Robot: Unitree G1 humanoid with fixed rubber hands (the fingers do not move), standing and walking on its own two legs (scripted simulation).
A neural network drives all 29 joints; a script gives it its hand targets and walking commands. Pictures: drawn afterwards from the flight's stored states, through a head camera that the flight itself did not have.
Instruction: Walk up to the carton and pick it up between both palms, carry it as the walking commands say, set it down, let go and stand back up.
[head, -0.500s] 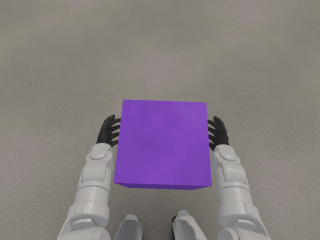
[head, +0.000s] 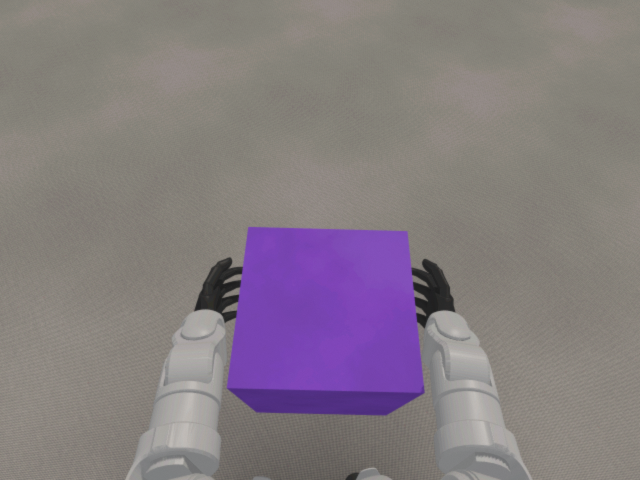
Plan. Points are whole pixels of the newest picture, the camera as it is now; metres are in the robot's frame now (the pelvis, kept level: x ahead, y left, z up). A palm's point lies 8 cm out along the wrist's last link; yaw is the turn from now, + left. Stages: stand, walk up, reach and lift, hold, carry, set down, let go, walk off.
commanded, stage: reach and lift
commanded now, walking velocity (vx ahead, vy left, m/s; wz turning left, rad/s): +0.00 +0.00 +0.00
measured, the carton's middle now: (324, 331) +0.34 -0.01 -0.10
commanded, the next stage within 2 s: hold in 1.98 s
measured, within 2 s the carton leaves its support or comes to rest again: neither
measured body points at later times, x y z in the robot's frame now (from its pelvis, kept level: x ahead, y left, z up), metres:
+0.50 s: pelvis +0.02 +0.00 +0.03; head +0.02 +0.00 +0.48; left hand +0.34 +0.14 +0.02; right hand +0.33 -0.16 +0.03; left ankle +0.02 +0.13 -0.71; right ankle +0.03 -0.13 -0.71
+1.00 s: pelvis +0.01 +0.00 +0.03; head -0.03 +0.00 +0.48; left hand +0.32 +0.14 +0.07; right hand +0.31 -0.17 +0.07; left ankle +0.02 +0.13 -0.71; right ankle +0.03 -0.13 -0.71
